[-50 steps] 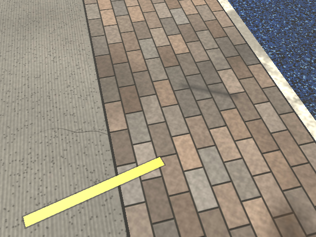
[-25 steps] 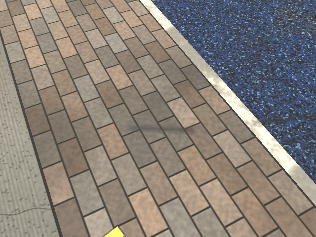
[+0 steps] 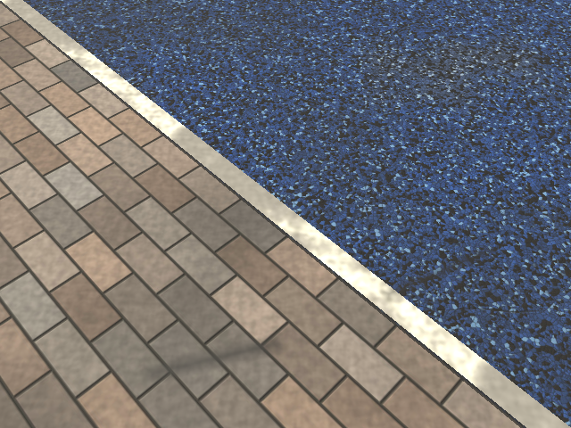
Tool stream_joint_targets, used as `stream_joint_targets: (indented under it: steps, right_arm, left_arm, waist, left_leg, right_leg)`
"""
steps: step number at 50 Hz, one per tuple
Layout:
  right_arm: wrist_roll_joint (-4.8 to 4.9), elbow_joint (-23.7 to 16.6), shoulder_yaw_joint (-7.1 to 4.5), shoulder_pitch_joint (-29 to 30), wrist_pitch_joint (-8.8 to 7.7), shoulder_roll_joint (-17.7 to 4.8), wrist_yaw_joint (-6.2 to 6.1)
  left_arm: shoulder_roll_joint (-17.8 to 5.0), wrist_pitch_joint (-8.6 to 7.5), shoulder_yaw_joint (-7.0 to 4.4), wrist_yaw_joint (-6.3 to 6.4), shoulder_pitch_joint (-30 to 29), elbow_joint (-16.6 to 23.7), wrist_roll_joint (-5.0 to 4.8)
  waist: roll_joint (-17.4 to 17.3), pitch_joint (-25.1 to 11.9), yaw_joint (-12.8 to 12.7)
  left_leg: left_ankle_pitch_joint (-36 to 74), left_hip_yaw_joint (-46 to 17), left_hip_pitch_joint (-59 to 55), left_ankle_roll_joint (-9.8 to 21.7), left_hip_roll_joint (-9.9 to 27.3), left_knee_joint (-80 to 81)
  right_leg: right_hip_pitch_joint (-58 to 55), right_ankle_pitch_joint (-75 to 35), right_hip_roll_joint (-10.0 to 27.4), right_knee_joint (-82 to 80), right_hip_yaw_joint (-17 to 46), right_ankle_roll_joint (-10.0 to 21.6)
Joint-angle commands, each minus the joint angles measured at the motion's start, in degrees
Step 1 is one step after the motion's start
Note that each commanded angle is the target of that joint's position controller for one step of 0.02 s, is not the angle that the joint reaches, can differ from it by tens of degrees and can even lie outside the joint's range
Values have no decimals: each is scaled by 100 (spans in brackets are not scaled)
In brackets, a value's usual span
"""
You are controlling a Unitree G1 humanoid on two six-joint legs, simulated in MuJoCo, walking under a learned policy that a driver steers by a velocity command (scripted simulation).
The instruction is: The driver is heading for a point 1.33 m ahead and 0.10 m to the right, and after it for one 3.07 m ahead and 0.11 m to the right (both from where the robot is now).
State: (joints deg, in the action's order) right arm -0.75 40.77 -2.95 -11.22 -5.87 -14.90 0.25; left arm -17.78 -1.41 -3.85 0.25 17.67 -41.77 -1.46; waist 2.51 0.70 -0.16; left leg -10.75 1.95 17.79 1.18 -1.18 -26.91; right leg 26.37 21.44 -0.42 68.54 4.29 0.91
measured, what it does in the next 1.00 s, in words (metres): walks ahead: right foot, then left foot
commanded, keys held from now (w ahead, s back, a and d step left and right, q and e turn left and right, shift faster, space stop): w+e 0.38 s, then w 0.12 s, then w+q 0.50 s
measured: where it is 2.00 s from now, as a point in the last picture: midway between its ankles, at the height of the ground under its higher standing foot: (323, 224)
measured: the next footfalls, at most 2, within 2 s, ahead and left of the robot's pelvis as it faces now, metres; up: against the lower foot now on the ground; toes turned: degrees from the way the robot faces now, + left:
right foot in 0.38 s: +0.34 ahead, -0.18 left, +0.00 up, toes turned -16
left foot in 0.90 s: +0.71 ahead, -0.05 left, +0.00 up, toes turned -8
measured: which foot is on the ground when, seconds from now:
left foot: down 0.00-0.36, up 0.38-0.88, down 0.90-1.00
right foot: up 0.00-0.36, down 0.38-0.90, up 0.92-1.00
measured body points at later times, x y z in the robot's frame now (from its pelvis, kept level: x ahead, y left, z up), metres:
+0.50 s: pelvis +0.26 -0.08 -0.01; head +0.30 -0.10 +0.44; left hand +0.49 +0.13 -0.10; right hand +0.28 -0.38 -0.12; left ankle +0.21 +0.10 -0.64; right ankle +0.30 -0.16 -0.74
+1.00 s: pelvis +0.57 -0.10 -0.01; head +0.61 -0.11 +0.43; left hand +0.69 +0.17 -0.13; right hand +0.70 -0.39 -0.11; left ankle +0.67 -0.04 -0.74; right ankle +0.38 -0.20 -0.64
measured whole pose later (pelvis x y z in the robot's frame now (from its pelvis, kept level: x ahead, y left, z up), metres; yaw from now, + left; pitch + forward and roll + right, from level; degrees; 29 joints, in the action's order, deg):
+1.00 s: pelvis +0.57 -0.10 -0.01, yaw -6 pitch +2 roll +0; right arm 1.1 39.4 -3.2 -9.6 -3.9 -17.2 2.6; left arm -16.7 -4.4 -2.5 -0.2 16.5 -44.8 -0.5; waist -0.3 2.4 -0.5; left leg -9.4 1.1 26.6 5.3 -4.3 -33.6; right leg 14.9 26.8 -1.1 66.2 1.0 0.7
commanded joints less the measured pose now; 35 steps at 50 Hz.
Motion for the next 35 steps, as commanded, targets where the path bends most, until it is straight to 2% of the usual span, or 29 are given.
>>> stream_joint_targets:
  steps: [1,3,5,9,12,14,16,17,18,19,20,21,22,23,24,25,26,28,31,33,35]
  right_arm:
    - [24,-156,-177,-227,-65,-611,-21]
    - [49,-58,-236,-264,-95,-764,-21]
    - [34,32,-284,-297,-81,-891,-31]
    - [65,173,-312,-347,-4,-1034,-69]
    - [134,324,-350,-586,72,-1172,-78]
    - [198,389,-388,-643,140,-1277,-79]
    - [251,389,-445,-606,212,-1460,-115]
    - [270,378,-463,-568,260,-1523,-138]
    - [278,349,-421,-515,280,-1433,-163]
    - [75,230,-271,-682,243,-1047,-165]
    - [-47,-106,-15,-1197,66,-366,-61]
    - [210,-89,-128,-483,-115,-972,20]
    - [370,-196,-162,-100,-191,-1106,50]
    - [274,-152,-132,-47,-214,-1025,7]
    - [132,-82,-158,-60,-187,-1031,-23]
    - [109,-31,-176,-228,-116,-1033,-8]
    - [115,37,-169,-379,-42,-961,4]
    - [111,114,-128,-433,90,-788,5]
    - [117,13,-65,19,148,-627,9]
    - [157,-21,-34,296,116,-558,62]
    - [198,-121,6,665,88,-477,123]
  left_arm:
    - [-359,-29,-135,-43,-220,594,-35]
    - [-241,16,-102,-53,-414,715,6]
    - [-190,20,-76,-78,-596,786,29]
    - [-86,-55,-16,-214,-1194,894,23]
    - [-59,-71,6,-313,-1668,1069,5]
    - [-140,-64,-27,-367,-1798,1182,2]
    - [-345,-31,-137,-379,-1522,1190,39]
    - [-533,-9,-249,-364,-975,1076,40]
    - [-829,17,-430,-300,3,815,22]
    - [-1313,82,-591,-168,817,635,-6]
    - [-1803,-16,-575,-175,483,766,-15]
    - [-1174,-81,-425,-197,697,797,16]
    - [-925,-151,-334,-207,481,693,52]
    - [-764,-184,-269,-202,102,705,45]
    - [-576,-192,-199,-191,-265,742,83]
    - [-461,-211,-146,-174,-448,792,162]
    - [-429,-240,-134,-162,-528,766,178]
    - [-516,-322,-141,-139,-473,618,165]
    - [-576,-372,-142,-78,-291,391,187]
    - [-579,-381,-125,-55,-246,297,201]
    - [-657,-397,-136,-45,-107,177,197]
  waist:
    - [-940,-57,148]
    - [-801,27,135]
    - [-687,33,156]
    - [-610,166,360]
    - [-586,321,505]
    - [-630,361,454]
    - [-819,77,182]
    - [-847,-244,-160]
    - [-706,-736,-687]
    - [136,-1262,-905]
    - [1326,-1997,-155]
    - [506,-2172,-716]
    - [369,-1279,-674]
    - [-98,-837,-407]
    - [-110,-534,-185]
    - [40,-464,10]
    - [79,-464,107]
    - [32,-334,150]
    - [-2,-56,-5]
    - [16,63,-145]
    - [6,207,-331]
  left_leg:
    - [269,-1491,-1166,861,1543,1543]
    - [709,-1133,-1143,978,1629,1715]
    - [1128,-768,-1284,1014,1669,1776]
    - [1483,91,-1397,802,1485,1782]
    - [1613,388,-1724,702,1594,1715]
    - [2264,547,-2053,614,1710,1473]
    - [4203,772,-2271,499,1719,710]
    - [4978,898,-2220,424,1654,-106]
    - [4845,1058,-1647,244,1459,-1331]
    - [2215,1048,-60,-12,1173,-3191]
    - [-2459,164,2244,-272,12,-4979]
    - [-2170,-712,2819,-186,207,-5349]
    - [-1599,-605,3092,-72,450,-5113]
    - [-1115,-582,2790,-53,717,-4634]
    - [-854,-557,2393,-107,881,-4207]
    - [-666,-594,1988,-139,988,-4044]
    - [-575,-553,1795,-194,1018,-3904]
    - [-265,-445,1778,-323,1030,-3586]
    - [787,-452,2090,-387,1041,-2707]
    - [1575,-391,1967,-315,915,-1921]
    - [2034,-301,1845,-236,759,-1314]
  right_leg:
    - [1352,-377,614,-124,185,-62]
    - [1531,-615,679,-493,152,-131]
    - [1661,-1056,719,-967,130,-189]
    - [1342,-2189,627,-2270,-208,-120]
    - [1210,-2213,529,-2885,-468,16]
    - [1108,-1811,419,-3136,-624,183]
    - [461,-1196,59,-3229,-941,430]
    - [-268,-1059,-180,-3350,-1075,594]
    - [-1702,-1453,-389,-3710,-1051,824]
    - [-3492,-1565,507,-3733,388,1197]
    - [-5058,-378,1898,-4487,3812,2350]
    - [-5003,159,1975,-5111,4054,2195]
    - [-4295,-305,1817,-5174,3156,1919]
    - [-3407,-923,1570,-5161,2471,1706]
    - [-2651,-1643,1358,-5224,1918,1576]
    - [-2167,-2085,1221,-5368,1619,1540]
    - [-1934,-2364,1184,-5503,1418,1552]
    - [-1629,-2872,1156,-5713,899,1562]
    - [-1632,-3007,1016,-5902,269,1364]
    - [-1661,-2757,883,-5991,-125,1159]
    - [-1772,-2485,958,-6115,-314,1059]
Keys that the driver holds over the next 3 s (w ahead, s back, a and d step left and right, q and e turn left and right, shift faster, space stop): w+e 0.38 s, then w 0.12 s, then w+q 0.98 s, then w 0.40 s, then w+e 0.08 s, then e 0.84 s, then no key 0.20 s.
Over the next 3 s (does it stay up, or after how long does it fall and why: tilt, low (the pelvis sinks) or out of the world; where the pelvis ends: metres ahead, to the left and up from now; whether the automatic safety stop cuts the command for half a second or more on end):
stays up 1.30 0.00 0.01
